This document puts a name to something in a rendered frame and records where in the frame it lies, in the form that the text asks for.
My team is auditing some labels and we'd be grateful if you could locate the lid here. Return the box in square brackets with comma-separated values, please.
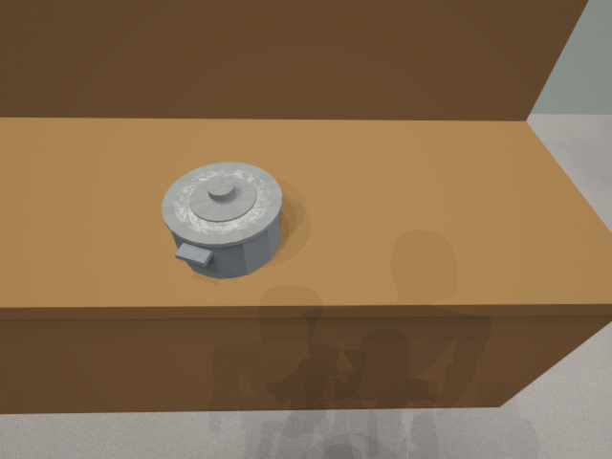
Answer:
[162, 163, 282, 248]

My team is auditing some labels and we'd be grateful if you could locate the table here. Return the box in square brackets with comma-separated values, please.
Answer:
[0, 0, 612, 414]

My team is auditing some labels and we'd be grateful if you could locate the pot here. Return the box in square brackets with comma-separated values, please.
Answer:
[171, 215, 280, 279]

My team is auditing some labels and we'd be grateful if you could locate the knob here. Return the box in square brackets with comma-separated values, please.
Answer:
[208, 178, 235, 202]

